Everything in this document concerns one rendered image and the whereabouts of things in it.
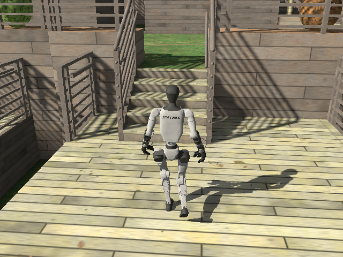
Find right robot upper arm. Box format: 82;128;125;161
183;109;198;139

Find left robot upper arm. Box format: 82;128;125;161
145;108;161;137

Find robot left hand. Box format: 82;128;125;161
141;145;154;155

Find right robot forearm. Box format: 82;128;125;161
193;131;205;153

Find left robot foot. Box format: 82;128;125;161
166;198;173;211

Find right robot shin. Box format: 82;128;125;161
178;177;187;209

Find left robot forearm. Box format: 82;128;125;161
142;129;151;147

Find robot right hand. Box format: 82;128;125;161
193;151;206;163

